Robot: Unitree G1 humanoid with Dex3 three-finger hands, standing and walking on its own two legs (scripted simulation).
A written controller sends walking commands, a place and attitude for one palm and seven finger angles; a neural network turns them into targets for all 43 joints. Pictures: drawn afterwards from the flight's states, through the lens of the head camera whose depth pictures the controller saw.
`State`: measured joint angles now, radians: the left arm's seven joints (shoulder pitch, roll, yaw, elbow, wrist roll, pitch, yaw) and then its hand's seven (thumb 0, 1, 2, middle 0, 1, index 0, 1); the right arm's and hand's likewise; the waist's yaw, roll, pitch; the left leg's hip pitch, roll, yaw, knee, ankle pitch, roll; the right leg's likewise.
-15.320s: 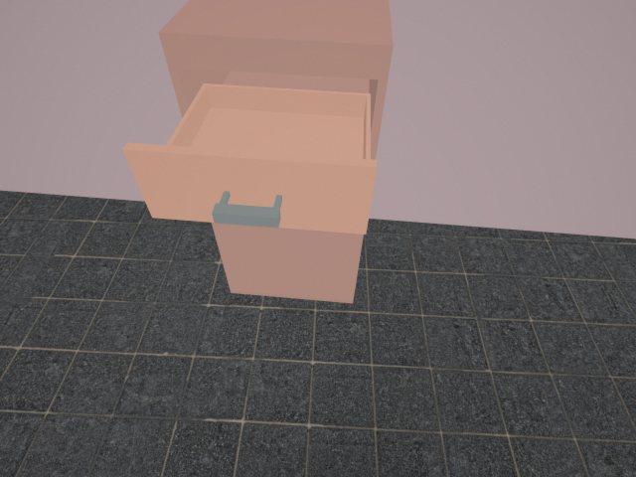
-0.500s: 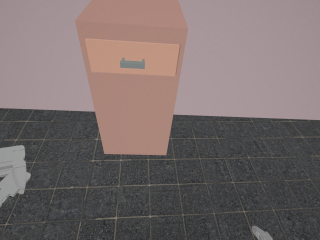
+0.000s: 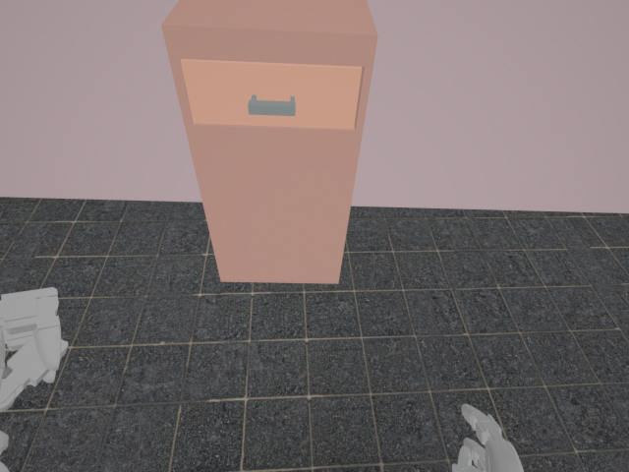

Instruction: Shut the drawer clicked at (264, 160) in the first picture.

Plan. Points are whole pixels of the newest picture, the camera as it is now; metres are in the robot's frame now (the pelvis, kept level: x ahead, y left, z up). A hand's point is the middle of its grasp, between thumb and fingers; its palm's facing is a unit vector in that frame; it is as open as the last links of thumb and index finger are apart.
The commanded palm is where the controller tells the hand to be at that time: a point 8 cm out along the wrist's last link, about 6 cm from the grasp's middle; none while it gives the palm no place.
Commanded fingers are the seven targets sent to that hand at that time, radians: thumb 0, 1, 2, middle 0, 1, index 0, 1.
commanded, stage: stop stepping back and stand still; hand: left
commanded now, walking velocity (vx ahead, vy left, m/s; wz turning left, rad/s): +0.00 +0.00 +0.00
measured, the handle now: (272, 103) +0.89 +0.15 +0.01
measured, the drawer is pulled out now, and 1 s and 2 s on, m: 0.00 0.00 0.00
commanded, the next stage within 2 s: let the arm hang, fingers relaxed in 0.04 s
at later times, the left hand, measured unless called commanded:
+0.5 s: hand out of the picture +0.02 +0.18 -0.18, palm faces +0.08 -0.98 -0.19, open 3.4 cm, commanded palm none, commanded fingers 0.00 0.90 0.90 -0.64 -0.78 -0.64 -0.78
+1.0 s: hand out of the picture +0.03 +0.15 -0.17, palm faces +0.05 -0.98 -0.20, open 7.2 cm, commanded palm none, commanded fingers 0.00 0.90 0.90 -0.20 -0.30 -0.20 -0.30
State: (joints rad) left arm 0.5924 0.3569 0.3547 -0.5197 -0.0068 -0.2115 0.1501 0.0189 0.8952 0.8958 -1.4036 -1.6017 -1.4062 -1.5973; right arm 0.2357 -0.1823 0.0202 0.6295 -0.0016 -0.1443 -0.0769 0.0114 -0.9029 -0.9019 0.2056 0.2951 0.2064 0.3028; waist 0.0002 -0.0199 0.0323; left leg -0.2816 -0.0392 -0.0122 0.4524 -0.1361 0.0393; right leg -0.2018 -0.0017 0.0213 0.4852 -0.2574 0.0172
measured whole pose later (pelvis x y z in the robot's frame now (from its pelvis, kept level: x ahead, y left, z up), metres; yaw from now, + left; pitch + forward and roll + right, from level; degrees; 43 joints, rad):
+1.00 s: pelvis +0.03 -0.02 +0.00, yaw +2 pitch -2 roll +0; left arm 0.26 0.14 0.00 1.14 0.00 0.00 0.04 0.01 0.91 0.90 -0.23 -0.34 -0.23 -0.34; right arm 0.27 -0.14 -0.01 1.13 -0.02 0.01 -0.03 0.01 -0.92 -0.90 0.20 0.29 0.20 0.30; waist -0.01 0.03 0.05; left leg -0.24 -0.03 -0.05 0.44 -0.17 0.01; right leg -0.13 0.01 -0.01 0.44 -0.27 -0.01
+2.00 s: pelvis +0.05 -0.03 +0.00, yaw +1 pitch -2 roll +0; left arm 0.28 0.13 0.01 1.14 0.00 -0.01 0.04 0.01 0.91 0.90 -0.20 -0.30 -0.20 -0.30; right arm 0.28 -0.12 -0.02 1.14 -0.01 0.00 -0.04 0.00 -0.91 -0.90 0.20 0.29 0.20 0.30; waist -0.01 0.01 0.06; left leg -0.21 -0.01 -0.04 0.43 -0.20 0.00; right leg -0.10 0.03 -0.01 0.41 -0.28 -0.03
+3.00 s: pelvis +0.05 -0.03 +0.01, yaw +1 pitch -2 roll +0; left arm 0.27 0.15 0.01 1.14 0.00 -0.01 0.04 0.01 0.91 0.90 -0.20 -0.30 -0.20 -0.30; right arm 0.27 -0.14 -0.02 1.15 -0.01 0.00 -0.04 0.00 -0.91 -0.90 0.20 0.29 0.20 0.30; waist -0.01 0.01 0.06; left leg -0.20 -0.01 -0.04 0.42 -0.19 -0.01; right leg -0.09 0.03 0.00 0.40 -0.28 -0.03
